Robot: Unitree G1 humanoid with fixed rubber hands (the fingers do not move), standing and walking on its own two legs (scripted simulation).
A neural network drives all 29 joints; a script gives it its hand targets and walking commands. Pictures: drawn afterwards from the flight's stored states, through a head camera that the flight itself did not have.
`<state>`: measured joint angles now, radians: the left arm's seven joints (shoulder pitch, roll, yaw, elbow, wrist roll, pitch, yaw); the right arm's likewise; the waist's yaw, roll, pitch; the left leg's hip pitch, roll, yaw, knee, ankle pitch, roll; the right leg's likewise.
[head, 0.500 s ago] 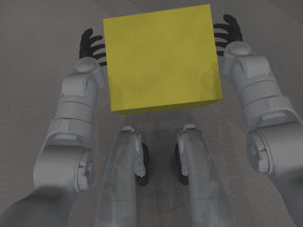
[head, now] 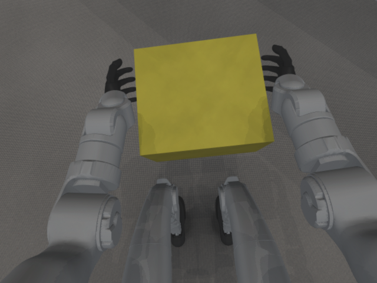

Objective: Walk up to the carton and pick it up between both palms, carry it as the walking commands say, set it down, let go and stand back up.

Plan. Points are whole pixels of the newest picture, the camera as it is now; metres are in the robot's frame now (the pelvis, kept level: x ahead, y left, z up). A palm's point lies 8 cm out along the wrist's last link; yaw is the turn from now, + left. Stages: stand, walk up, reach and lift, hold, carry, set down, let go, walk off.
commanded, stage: reach and lift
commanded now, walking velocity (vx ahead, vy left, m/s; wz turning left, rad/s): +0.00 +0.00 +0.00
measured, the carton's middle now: (200, 105) +0.48 -0.01 -0.09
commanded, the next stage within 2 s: none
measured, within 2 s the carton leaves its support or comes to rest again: neither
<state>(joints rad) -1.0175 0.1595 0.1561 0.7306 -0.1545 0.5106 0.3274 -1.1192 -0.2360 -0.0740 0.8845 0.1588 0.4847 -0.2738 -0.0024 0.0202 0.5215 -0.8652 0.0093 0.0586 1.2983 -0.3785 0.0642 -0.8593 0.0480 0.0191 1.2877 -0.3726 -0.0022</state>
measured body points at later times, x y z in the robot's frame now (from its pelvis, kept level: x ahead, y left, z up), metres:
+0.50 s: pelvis +0.01 +0.00 +0.06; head +0.14 +0.01 +0.48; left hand +0.45 +0.17 +0.06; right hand +0.47 -0.17 +0.08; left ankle +0.16 +0.09 -0.60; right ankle +0.16 -0.12 -0.60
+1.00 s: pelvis +0.08 +0.00 +0.10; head +0.03 +0.01 +0.55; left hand +0.44 +0.17 +0.18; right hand +0.46 -0.17 +0.19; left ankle +0.16 +0.09 -0.60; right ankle +0.16 -0.12 -0.60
